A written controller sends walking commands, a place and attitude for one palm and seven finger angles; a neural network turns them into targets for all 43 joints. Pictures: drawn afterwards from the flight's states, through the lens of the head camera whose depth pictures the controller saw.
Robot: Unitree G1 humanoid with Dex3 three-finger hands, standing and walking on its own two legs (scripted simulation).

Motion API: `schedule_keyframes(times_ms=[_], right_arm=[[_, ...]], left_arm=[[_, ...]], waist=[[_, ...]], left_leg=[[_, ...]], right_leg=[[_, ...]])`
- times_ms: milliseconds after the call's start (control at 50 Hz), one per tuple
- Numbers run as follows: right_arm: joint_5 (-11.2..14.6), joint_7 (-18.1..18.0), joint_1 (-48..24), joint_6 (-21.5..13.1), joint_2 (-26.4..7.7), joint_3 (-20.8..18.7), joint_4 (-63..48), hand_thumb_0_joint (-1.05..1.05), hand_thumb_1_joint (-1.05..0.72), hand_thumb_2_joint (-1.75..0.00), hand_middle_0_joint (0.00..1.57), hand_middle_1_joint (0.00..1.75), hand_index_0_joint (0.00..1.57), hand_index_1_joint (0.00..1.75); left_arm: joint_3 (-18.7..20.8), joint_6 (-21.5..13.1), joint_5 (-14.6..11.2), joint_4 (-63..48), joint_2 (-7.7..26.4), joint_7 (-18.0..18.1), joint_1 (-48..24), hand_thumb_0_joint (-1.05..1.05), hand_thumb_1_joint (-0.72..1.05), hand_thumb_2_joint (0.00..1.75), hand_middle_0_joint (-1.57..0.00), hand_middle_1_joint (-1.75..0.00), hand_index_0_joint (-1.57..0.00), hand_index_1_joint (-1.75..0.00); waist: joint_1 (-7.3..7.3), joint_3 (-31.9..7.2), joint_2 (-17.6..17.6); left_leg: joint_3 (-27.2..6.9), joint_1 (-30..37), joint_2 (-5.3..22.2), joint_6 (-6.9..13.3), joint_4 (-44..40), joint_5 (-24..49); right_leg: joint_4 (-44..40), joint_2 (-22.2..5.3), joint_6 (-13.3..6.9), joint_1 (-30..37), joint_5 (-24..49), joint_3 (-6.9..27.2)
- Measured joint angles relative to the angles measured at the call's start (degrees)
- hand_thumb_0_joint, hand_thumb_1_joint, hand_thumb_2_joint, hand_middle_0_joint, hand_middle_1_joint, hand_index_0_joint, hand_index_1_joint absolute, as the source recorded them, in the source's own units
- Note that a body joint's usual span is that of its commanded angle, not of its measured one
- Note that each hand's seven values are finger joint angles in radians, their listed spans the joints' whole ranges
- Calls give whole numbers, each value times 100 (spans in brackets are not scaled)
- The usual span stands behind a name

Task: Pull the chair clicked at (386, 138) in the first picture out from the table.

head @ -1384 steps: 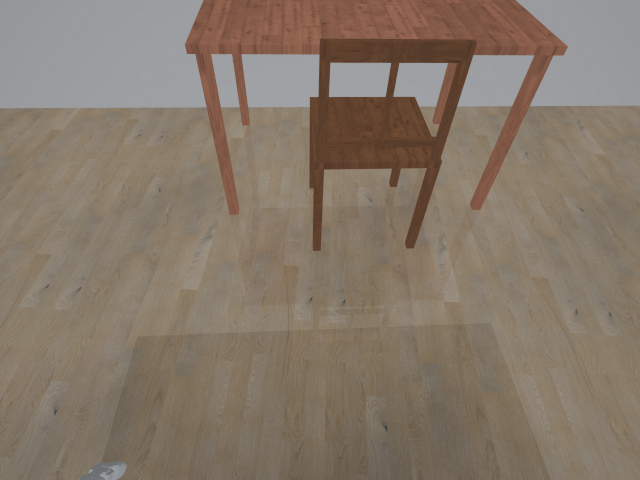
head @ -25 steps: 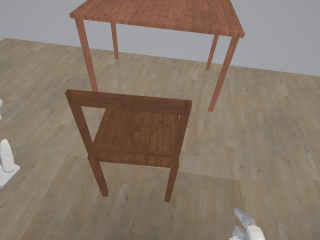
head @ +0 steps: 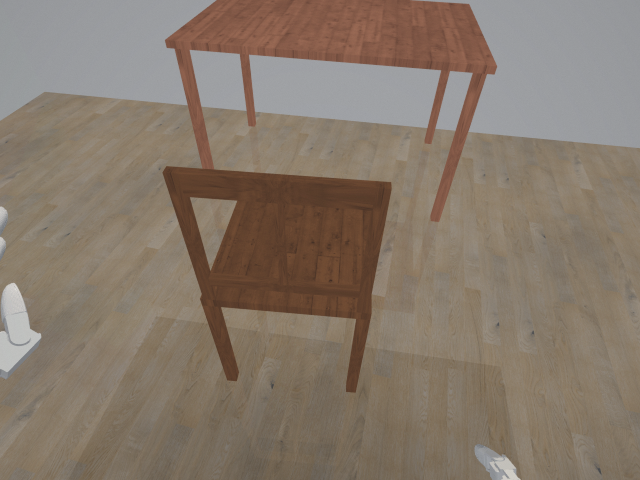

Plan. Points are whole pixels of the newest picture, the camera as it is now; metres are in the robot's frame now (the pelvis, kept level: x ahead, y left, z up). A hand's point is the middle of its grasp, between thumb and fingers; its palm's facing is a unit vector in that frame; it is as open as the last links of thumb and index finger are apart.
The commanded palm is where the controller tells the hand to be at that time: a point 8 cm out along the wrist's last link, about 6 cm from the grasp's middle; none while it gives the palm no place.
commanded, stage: stop stepping back and stand still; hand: left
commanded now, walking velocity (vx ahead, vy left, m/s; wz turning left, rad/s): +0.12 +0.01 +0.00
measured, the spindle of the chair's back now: (281, 245) +0.59 +0.12 -0.11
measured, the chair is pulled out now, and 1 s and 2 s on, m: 0.69 0.69 0.69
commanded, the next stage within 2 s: let the arm hang, fingers relaxed in 0.22 s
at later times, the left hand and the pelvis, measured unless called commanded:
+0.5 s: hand (167, 452) +0.18 +0.22 -0.09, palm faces +0.11 -0.94 -0.31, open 7.4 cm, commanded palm none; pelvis +0.01 +0.00 +0.00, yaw +1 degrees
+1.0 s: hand out of the picture -0.07 +0.17 -0.17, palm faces +0.03 -0.98 -0.22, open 7.4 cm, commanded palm none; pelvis +0.00 +0.00 +0.00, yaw +1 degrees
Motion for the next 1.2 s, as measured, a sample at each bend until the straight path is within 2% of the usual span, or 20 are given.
schedule_keyframes(times_ms=[40,80,120,180,240,320,340,360,420,460,500,560,580,600,680,840,980,1200], right_arm=[[40,41,-38,69,-17,-14,88,1,-90,-89,20,30,21,30],[43,24,-39,73,-60,-5,73,1,-90,-89,20,30,21,30],[39,-36,-77,0,-118,-42,11,1,-90,-89,20,30,21,30],[62,-88,-192,-17,-57,-61,-61,2,-90,-89,20,30,21,30],[51,-104,-215,-123,-13,-61,-233,1,-90,-89,20,30,20,30],[48,-56,-246,-172,6,-43,-316,1,-90,-89,20,30,20,30],[66,42,-265,-298,-26,-97,-208,1,-90,-89,20,30,20,30],[45,144,-299,-310,-90,-156,-73,1,-90,-89,20,30,20,30],[-53,288,-449,121,-277,-190,361,1,-90,-89,20,30,20,30],[-119,328,-497,402,-273,-144,590,1,-90,-89,20,30,20,30],[-166,344,-469,597,-172,-78,754,1,-90,-89,20,30,20,30],[-199,338,-336,731,21,32,1018,1,-90,-89,20,30,20,30],[-200,331,-269,747,82,59,1118,1,-90,-89,20,30,20,30],[-192,308,-180,754,146,63,1218,1,-91,-89,20,30,20,30],[-201,220,59,821,114,-32,1575,0,-94,-89,20,30,20,30],[-162,209,352,845,35,-60,1966,0,-92,-89,20,30,20,30],[-143,209,419,820,221,-1,2185,1,-91,-89,20,30,20,30],[-156,183,340,769,506,40,2308,1,-91,-89,20,30,20,30]], left_arm=[[-88,79,-29,34,-177,32,-30,1,88,90,-21,-30,-21,-30],[-162,110,-33,13,-350,75,-52,1,88,90,-21,-30,-21,-30],[-239,90,-23,-38,-429,95,-160,1,88,90,-21,-30,-21,-30],[-215,73,-19,-19,-349,55,-119,1,88,90,-21,-30,-21,-30],[-122,58,12,-76,-171,14,20,1,88,90,-21,-30,-21,-30],[33,-54,-48,-281,51,6,269,1,88,90,-21,-30,-21,-30],[-87,-195,41,-30,73,-37,161,1,88,90,-21,-30,-21,-30],[-325,-149,161,429,28,-160,-102,1,89,90,-21,-30,-20,-30],[-1135,574,333,2450,-504,-442,-1016,0,89,90,-20,-30,-20,-30],[-1537,1028,378,3928,-898,-517,-1422,0,90,90,-19,-30,-19,-30],[-1894,1347,389,5165,-1202,-576,-1589,0,90,90,-19,-30,-19,-30],[-2383,1552,367,6517,-1580,-676,-1517,1,91,90,-19,-30,-19,-30],[-2402,1528,291,6817,-1693,-648,-1463,0,92,90,-19,-30,-19,-30],[-2260,1435,213,6973,-1709,-543,-1457,-3,97,90,-20,-30,-20,-30],[-2301,1320,288,7507,-1437,-578,-1334,-6,103,90,-21,-30,-20,-30],[-2465,1311,286,8400,-1269,-625,-870,-2,95,90,-20,-30,-20,-30],[-2555,1260,269,8690,-1445,-599,-737,0,92,90,-20,-30,-19,-30],[-2609,1168,269,8617,-1868,-574,-979,0,90,90,-20,-30,-20,-30]], waist=[[55,-42,-82],[7,-70,-155],[-90,10,-153],[-165,61,-333],[-290,84,-303],[-282,188,-281],[-245,182,-235],[-190,150,-167],[-78,47,55],[-97,69,85],[-174,162,-23],[-251,347,-277],[-250,404,-353],[-213,454,-418],[-68,574,-450],[-69,614,-233],[-56,558,-115],[-70,437,-141]], left_leg=[[20,55,-46,10,352,-145],[68,389,-13,49,-112,-57],[47,624,30,69,-629,691],[177,751,-59,62,-770,664],[132,742,-41,48,-963,689],[111,702,12,8,-1112,781],[98,621,12,3,-1073,780],[81,508,-13,9,-989,766],[35,254,-94,51,-707,675],[9,214,-128,62,-545,602],[-17,256,-161,54,-429,536],[-46,377,-157,32,-394,491],[-68,401,-140,18,-414,501],[-113,403,-124,-1,-443,528],[-182,455,-65,-33,-640,667],[-145,553,-66,-25,-857,792],[-110,584,-78,-21,-873,794],[-83,589,-84,-34,-858,765]], right_leg=[[99,-48,29,3,-142,113],[195,-89,78,18,-247,169],[393,-99,134,2,-369,129],[384,-199,176,27,-376,257],[45,-162,171,92,-188,222],[-243,-98,144,112,-35,206],[-172,-101,144,21,-37,184],[-39,-128,152,-101,-85,159],[344,-216,173,-365,-303,102],[553,-254,162,-411,-417,72],[724,-289,137,-378,-528,43],[767,-284,140,-252,-582,17],[718,-263,134,-210,-560,-3],[647,-237,115,-177,-521,-47],[321,-154,61,-60,-325,-107],[149,-155,62,1,-208,-70],[212,-176,60,-14,-240,-37],[313,-189,47,-56,-308,-9]])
